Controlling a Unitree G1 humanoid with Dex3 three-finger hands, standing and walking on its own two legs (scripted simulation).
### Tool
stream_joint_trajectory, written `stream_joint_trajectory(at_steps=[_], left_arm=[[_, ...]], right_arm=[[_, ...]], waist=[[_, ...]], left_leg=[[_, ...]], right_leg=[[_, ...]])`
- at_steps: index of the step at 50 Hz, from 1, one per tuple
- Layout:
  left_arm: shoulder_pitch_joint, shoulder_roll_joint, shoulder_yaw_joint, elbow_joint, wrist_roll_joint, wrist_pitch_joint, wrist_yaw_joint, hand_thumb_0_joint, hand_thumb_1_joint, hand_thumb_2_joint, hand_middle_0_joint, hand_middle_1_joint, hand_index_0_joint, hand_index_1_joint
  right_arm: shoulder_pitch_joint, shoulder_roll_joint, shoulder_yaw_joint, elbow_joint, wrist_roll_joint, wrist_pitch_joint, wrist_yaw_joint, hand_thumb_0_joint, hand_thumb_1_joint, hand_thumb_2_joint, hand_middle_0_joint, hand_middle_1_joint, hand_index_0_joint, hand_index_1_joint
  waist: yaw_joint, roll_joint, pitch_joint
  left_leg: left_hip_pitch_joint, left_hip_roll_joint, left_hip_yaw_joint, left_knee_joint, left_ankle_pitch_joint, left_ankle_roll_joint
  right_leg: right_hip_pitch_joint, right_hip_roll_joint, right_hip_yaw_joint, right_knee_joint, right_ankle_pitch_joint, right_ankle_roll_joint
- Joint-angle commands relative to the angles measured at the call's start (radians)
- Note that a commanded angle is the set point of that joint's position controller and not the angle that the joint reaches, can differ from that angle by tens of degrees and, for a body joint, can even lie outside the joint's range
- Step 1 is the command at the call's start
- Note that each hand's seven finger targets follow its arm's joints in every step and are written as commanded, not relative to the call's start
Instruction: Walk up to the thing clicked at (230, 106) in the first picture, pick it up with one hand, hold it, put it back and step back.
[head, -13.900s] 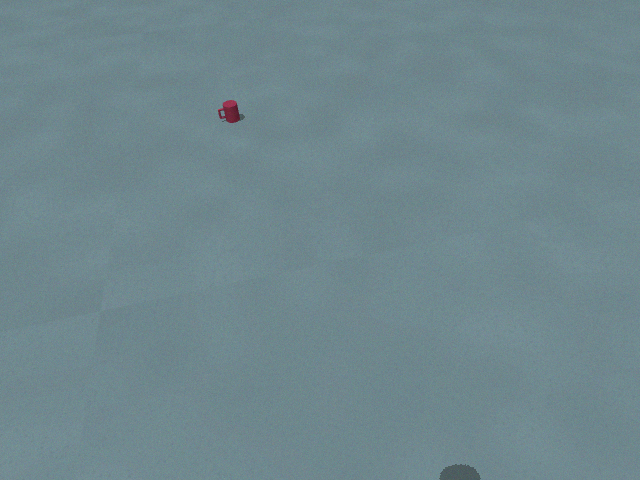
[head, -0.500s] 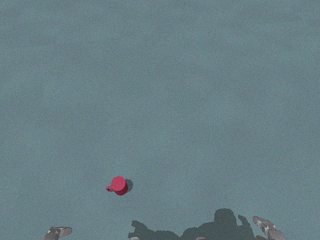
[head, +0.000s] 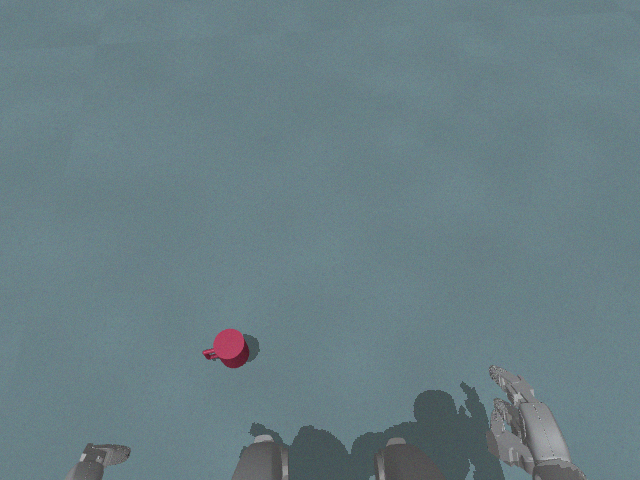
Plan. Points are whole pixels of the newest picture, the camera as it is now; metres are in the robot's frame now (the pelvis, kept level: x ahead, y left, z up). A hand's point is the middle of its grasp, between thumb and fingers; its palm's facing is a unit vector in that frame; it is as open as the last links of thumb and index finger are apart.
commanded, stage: rise first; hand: left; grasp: from above
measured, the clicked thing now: (225, 350) +0.46 +0.25 -0.63
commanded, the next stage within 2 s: none
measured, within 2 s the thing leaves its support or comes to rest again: neither
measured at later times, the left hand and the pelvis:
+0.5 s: hand (141, 473) +0.17 +0.29 -0.24, palm faces -0.37 -0.68 -0.64, open 14.1 cm; pelvis -0.04 +0.00 -0.10, yaw -1 degrees
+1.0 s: hand (174, 394) +0.31 +0.31 -0.41, palm faces -0.48 -0.20 -0.85, open 13.8 cm; pelvis -0.10 -0.01 -0.28, yaw -5 degrees
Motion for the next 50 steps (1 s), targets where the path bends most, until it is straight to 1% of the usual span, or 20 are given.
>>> stream_joint_trajectory(at_steps=[1, 8, 10, 12, 16, 17, 20, 21, 22, 23, 25, 27, 29, 33, 37, 39, 42, 44, 45, 50], left_arm=[[0.075, 0.179, 0.078, -0.181, 0.020, -0.029, 0.018, 0.000, -0.566, 0.981, -0.082, -1.040, -0.076, -1.045], [0.126, 0.171, 0.072, -0.214, 0.035, -0.019, 0.030, 0.000, -0.568, 0.968, -0.097, -1.024, -0.090, -1.029], [0.090, 0.176, 0.065, -0.240, 0.040, -0.022, 0.031, 0.000, -0.565, 0.967, -0.105, -1.008, -0.096, -1.016], [0.038, 0.185, 0.062, -0.193, 0.058, -0.035, 0.034, 0.000, -0.550, 0.948, -0.124, -0.999, -0.116, -1.005], [-0.150, 0.235, 0.063, -0.074, 0.132, -0.126, 0.037, 0.000, -0.572, 0.949, -0.123, -1.006, -0.114, -1.013], [-0.182, 0.263, 0.078, -0.046, 0.153, -0.157, 0.041, 0.000, -0.559, 0.945, -0.124, -0.995, -0.115, -1.001], [-0.267, 0.273, 0.055, 0.001, 0.224, -0.249, 0.043, 0.000, -0.547, 0.958, -0.122, -1.000, -0.113, -1.007], [-0.314, 0.275, 0.040, 0.006, 0.248, -0.276, 0.043, 0.000, -0.550, 0.960, -0.144, -0.986, -0.131, -0.998], [-0.343, 0.309, 0.055, 0.008, 0.273, -0.298, 0.046, 0.000, -0.534, 0.953, -0.166, -0.961, -0.149, -0.977], [-0.372, 0.353, 0.079, 0.013, 0.295, -0.318, 0.054, 0.000, -0.548, 0.949, -0.182, -0.969, -0.167, -0.985], [-0.427, 0.381, 0.084, 0.043, 0.341, -0.348, 0.065, 0.000, -0.557, 0.956, -0.207, -0.953, -0.185, -0.976], [-0.449, 0.427, 0.117, 0.119, 0.391, -0.364, 0.081, 0.000, -0.559, 0.967, -0.180, -0.979, -0.163, -0.997], [-0.531, 0.440, 0.106, 0.186, 0.432, -0.373, 0.088, 0.000, -0.544, 0.961, -0.177, -0.994, -0.164, -1.008], [-0.692, 0.479, 0.102, 0.288, 0.504, -0.397, 0.090, 0.000, -0.547, 0.981, -0.152, -1.014, -0.142, -1.025], [-0.852, 0.590, 0.124, 0.368, 0.594, -0.449, 0.078, 0.000, -0.481, 0.954, -0.173, -0.989, -0.168, -0.997], [-0.929, 0.602, 0.113, 0.380, 0.630, -0.482, 0.077, 0.000, -0.513, 0.982, -0.150, -1.005, -0.143, -1.015], [-1.018, 0.662, 0.126, 0.404, 0.685, -0.528, 0.093, 0.000, -0.494, 0.977, -0.124, -1.023, -0.126, -1.022], [-1.080, 0.729, 0.152, 0.409, 0.717, -0.555, 0.112, 0.000, -0.503, 1.006, -0.090, -1.021, -0.090, -1.023], [-1.081, 0.740, 0.161, 0.439, 0.732, -0.562, 0.121, 0.000, -0.506, 1.011, -0.062, -1.047, -0.067, -1.043], [-1.181, 0.748, 0.132, 0.514, 0.805, -0.592, 0.170, 0.000, -0.528, 1.028, -0.062, -1.022, -0.059, -1.025]], right_arm=[[0.020, -0.145, -0.066, -0.134, 0.005, -0.053, -0.005, 0.000, -0.900, -0.899, 0.201, 0.300, 0.200, 0.300], [0.010, -0.145, -0.068, -0.145, 0.006, -0.050, 0.000, 0.000, -0.916, -0.902, 0.201, 0.300, 0.200, 0.300], [0.004, -0.143, -0.066, -0.150, 0.007, -0.053, -0.004, 0.000, -0.915, -0.902, 0.201, 0.300, 0.200, 0.300], [-0.010, -0.153, -0.065, -0.141, 0.007, -0.062, -0.003, 0.000, -0.918, -0.903, 0.201, 0.300, 0.200, 0.300], [-0.028, -0.164, -0.066, -0.111, 0.003, -0.086, 0.002, 0.000, -0.932, -0.906, 0.201, 0.300, 0.200, 0.300], [-0.030, -0.167, -0.071, -0.100, 0.001, -0.092, 0.003, 0.000, -0.927, -0.905, 0.201, 0.300, 0.200, 0.300], [-0.037, -0.179, -0.077, -0.068, -0.003, -0.110, 0.016, 0.000, -0.918, -0.903, 0.200, 0.300, 0.200, 0.300], [-0.040, -0.188, -0.079, -0.059, -0.002, -0.112, 0.019, 0.000, -0.927, -0.906, 0.201, 0.300, 0.200, 0.300], [-0.041, -0.195, -0.084, -0.054, -0.003, -0.114, 0.022, 0.000, -0.931, -0.907, 0.201, 0.300, 0.200, 0.300], [-0.043, -0.205, -0.086, -0.041, -0.001, -0.112, 0.025, 0.000, -0.953, -0.914, 0.201, 0.300, 0.200, 0.300], [-0.042, -0.219, -0.091, -0.027, 0.003, -0.105, 0.033, 0.000, -0.968, -0.919, 0.201, 0.300, 0.200, 0.300], [-0.040, -0.227, -0.094, -0.006, 0.006, -0.091, 0.040, 0.000, -0.957, -0.916, 0.201, 0.300, 0.200, 0.300], [-0.024, -0.226, -0.094, 0.019, 0.007, -0.074, 0.051, 0.000, -0.952, -0.915, 0.201, 0.300, 0.200, 0.300], [0.011, -0.228, -0.106, 0.053, -0.002, -0.043, 0.072, 0.000, -0.935, -0.912, 0.200, 0.300, 0.200, 0.300], [0.027, -0.236, -0.107, 0.081, -0.013, -0.015, 0.085, 0.000, -0.904, -0.904, 0.199, 0.300, 0.200, 0.300], [0.036, -0.238, -0.107, 0.092, -0.019, -0.005, 0.089, 0.000, -0.904, -0.904, 0.200, 0.300, 0.200, 0.300], [0.053, -0.242, -0.099, 0.111, -0.029, 0.013, 0.092, 0.000, -0.891, -0.900, 0.200, 0.300, 0.200, 0.300], [0.053, -0.247, -0.093, 0.112, -0.034, 0.028, 0.096, 0.000, -0.870, -0.894, 0.200, 0.300, 0.200, 0.300], [0.058, -0.250, -0.094, 0.116, -0.036, 0.037, 0.097, 0.000, -0.862, -0.892, 0.200, 0.299, 0.200, 0.299], [0.075, -0.252, -0.082, 0.133, -0.054, 0.075, 0.108, 0.000, -0.868, -0.894, 0.200, 0.300, 0.200, 0.299]], waist=[[0.003, 0.089, -0.298], [0.003, 0.074, -0.309], [-0.012, 0.077, -0.308], [-0.021, 0.069, -0.257], [-0.034, 0.068, -0.228], [-0.026, 0.076, -0.246], [-0.020, 0.109, -0.327], [-0.032, 0.114, -0.365], [-0.019, 0.135, -0.390], [-0.010, 0.141, -0.428], [-0.011, 0.158, -0.482], [0.009, 0.141, -0.531], [0.010, 0.118, -0.566], [0.008, 0.066, -0.647], [0.009, 0.021, -0.673], [-0.003, 0.047, -0.680], [-0.010, 0.067, -0.678], [-0.005, 0.088, -0.679], [-0.003, 0.094, -0.683], [-0.041, 0.136, -0.627]], left_leg=[[0.244, -0.017, -0.005, -0.117, 0.398, 0.009], [0.164, -0.020, -0.007, -0.066, 0.334, 0.012], [0.142, -0.022, -0.006, -0.052, 0.306, 0.015], [0.085, -0.020, -0.019, -0.044, 0.228, 0.011], [-0.049, -0.017, -0.030, 0.059, 0.126, 0.012], [-0.078, -0.021, -0.024, 0.093, 0.105, 0.014], [-0.131, -0.024, -0.022, 0.170, 0.068, 0.009], [-0.140, -0.021, -0.033, 0.191, 0.070, 0.007], [-0.159, -0.022, -0.030, 0.217, 0.058, 0.004], [-0.170, -0.020, -0.037, 0.241, 0.078, 0.002], [-0.188, -0.017, -0.047, 0.283, 0.096, -0.001], [-0.231, -0.020, -0.042, 0.347, 0.149, 0.004], [-0.289, -0.024, -0.024, 0.429, 0.212, 0.016], [-0.398, -0.026, -0.007, 0.551, 0.214, 0.029], [-0.542, -0.025, 0.005, 0.640, 0.117, 0.035], [-0.570, -0.022, 0.003, 0.666, 0.068, 0.031], [-0.618, -0.023, 0.007, 0.711, 0.023, 0.033], [-0.652, -0.024, 0.003, 0.729, -0.020, 0.034], [-0.638, -0.022, 0.000, 0.735, -0.024, 0.032], [-0.684, -0.021, -0.020, 0.761, -0.096, 0.032]], right_leg=[[0.073, 0.033, -0.010, -0.087, 0.328, -0.043], [0.027, 0.038, -0.012, -0.041, 0.291, -0.042], [0.006, 0.038, -0.009, -0.039, 0.279, -0.042], [-0.065, 0.038, -0.013, -0.007, 0.211, -0.045], [-0.238, 0.035, -0.007, 0.116, 0.118, -0.049], [-0.269, 0.032, -0.002, 0.144, 0.101, -0.049], [-0.362, 0.030, 0.009, 0.238, 0.077, -0.050], [-0.401, 0.029, 0.006, 0.272, 0.078, -0.051], [-0.433, 0.029, 0.007, 0.301, 0.069, -0.052], [-0.458, 0.028, 0.006, 0.336, 0.081, -0.052], [-0.530, 0.029, -0.001, 0.396, 0.088, -0.055], [-0.566, 0.032, -0.004, 0.442, 0.117, -0.057], [-0.592, 0.035, -0.005, 0.476, 0.166, -0.054], [-0.609, 0.037, -0.009, 0.533, 0.180, -0.047], [-0.636, 0.040, -0.011, 0.587, 0.111, -0.042], [-0.688, 0.042, -0.019, 0.623, 0.068, -0.045], [-0.722, 0.046, -0.024, 0.650, 0.028, -0.045], [-0.761, 0.049, -0.031, 0.675, -0.021, -0.048], [-0.783, 0.051, -0.038, 0.687, -0.030, -0.050], [-0.886, 0.055, -0.069, 0.743, -0.092, -0.055]])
